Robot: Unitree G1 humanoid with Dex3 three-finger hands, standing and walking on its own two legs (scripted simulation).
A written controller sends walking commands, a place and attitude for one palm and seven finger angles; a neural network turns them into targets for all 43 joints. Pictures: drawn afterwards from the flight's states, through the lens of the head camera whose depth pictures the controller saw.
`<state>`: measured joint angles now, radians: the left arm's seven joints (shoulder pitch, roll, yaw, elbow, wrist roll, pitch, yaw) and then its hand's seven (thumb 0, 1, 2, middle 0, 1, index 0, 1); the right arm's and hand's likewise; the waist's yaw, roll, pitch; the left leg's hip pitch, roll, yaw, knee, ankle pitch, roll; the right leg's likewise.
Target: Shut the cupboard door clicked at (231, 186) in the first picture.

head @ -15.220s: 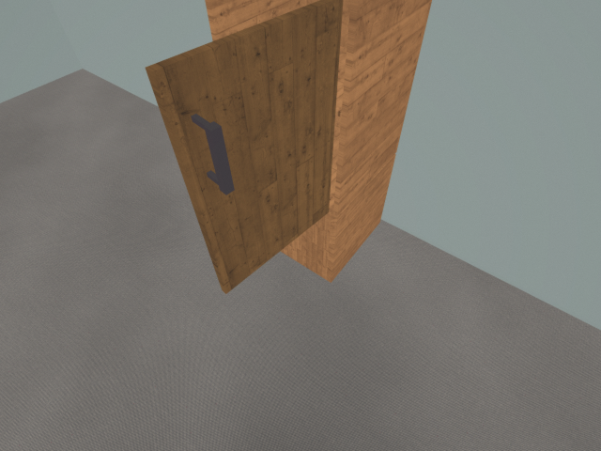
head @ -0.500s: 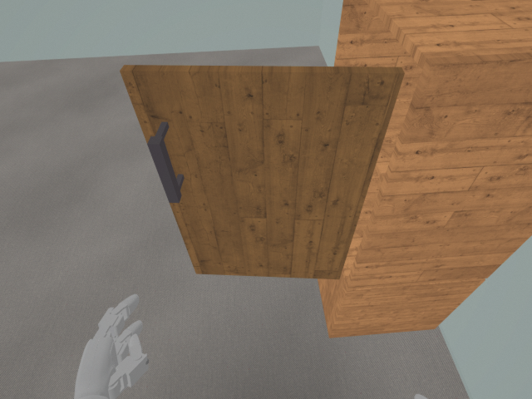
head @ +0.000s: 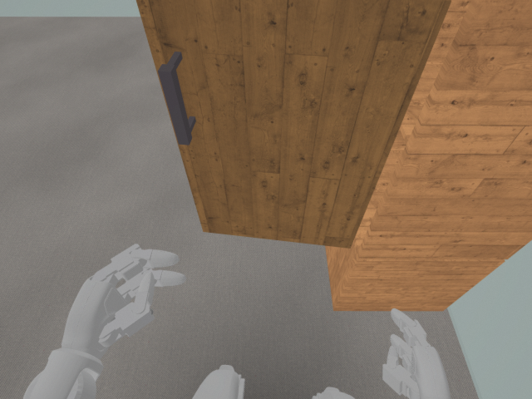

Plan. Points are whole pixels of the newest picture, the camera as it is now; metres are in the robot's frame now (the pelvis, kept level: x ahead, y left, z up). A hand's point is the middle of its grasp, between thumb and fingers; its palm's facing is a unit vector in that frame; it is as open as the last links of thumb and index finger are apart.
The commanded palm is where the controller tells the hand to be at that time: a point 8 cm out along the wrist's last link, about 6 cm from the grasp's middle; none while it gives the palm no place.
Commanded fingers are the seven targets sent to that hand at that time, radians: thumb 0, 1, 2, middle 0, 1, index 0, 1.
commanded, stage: raise the hand and make a fist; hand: left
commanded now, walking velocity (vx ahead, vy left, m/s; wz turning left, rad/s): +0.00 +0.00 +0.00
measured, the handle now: (180, 100) +0.51 +0.19 +0.17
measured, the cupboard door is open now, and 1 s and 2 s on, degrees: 83 83 83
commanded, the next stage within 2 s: bring the fist close to the handle in 1.24 s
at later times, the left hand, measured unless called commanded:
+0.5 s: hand (114, 272) +0.24 +0.20 +0.13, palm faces -0.03 -1.00 -0.05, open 3.1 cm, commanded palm +0.21 +0.26 +0.14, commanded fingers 0.00 0.90 0.90 -1.28 -1.48 -1.28 -1.48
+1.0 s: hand (110, 232) +0.26 +0.20 +0.17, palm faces -0.03 -1.00 -0.05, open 3.1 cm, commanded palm +0.23 +0.25 +0.17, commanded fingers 0.00 0.90 0.90 -1.30 -1.50 -1.30 -1.50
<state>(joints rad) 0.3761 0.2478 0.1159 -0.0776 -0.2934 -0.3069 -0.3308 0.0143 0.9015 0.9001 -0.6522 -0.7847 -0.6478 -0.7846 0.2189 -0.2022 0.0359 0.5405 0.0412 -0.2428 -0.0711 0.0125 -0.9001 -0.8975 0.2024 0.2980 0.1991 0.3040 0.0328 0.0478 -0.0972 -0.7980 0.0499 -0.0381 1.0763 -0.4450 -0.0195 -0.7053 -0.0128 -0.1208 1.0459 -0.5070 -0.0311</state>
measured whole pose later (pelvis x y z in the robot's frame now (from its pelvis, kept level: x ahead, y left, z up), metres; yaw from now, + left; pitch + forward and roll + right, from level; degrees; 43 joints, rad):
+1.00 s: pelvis +0.03 +0.01 +0.06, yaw -1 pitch +1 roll +0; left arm 0.27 0.27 0.21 -0.14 -0.32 -0.05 -0.29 0.01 0.90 0.90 -1.30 -1.49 -1.30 -1.49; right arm 0.26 -0.26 0.05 0.61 0.06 -0.27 -0.07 0.01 -0.90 -0.90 0.20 0.30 0.20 0.30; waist 0.03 0.06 -0.06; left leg -0.37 0.02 0.02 0.67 -0.32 0.00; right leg -0.30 -0.03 -0.08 0.65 -0.37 0.00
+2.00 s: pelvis +0.04 +0.01 +0.06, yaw -2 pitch +2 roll +0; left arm -0.05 0.26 0.18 0.14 -0.24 -0.07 -0.19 0.02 0.90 0.90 -1.30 -1.50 -1.30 -1.49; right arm 0.24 -0.25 0.04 0.65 0.06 -0.24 -0.06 0.01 -0.90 -0.90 0.20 0.30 0.20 0.30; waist 0.01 0.04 -0.05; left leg -0.36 0.02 0.04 0.64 -0.32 0.00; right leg -0.31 -0.03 -0.05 0.65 -0.37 0.00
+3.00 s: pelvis +0.04 +0.01 +0.06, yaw -2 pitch +4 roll +0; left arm -0.39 0.28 0.18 0.56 -0.21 -0.14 -0.19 0.01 0.90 0.90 -1.31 -1.50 -1.30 -1.50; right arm 0.24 -0.26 0.02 0.66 0.06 -0.10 -0.05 0.01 -0.90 -0.90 0.20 0.30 0.20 0.30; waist -0.03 0.03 -0.05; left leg -0.39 0.03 0.04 0.64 -0.31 0.00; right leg -0.34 -0.02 -0.05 0.64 -0.36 0.00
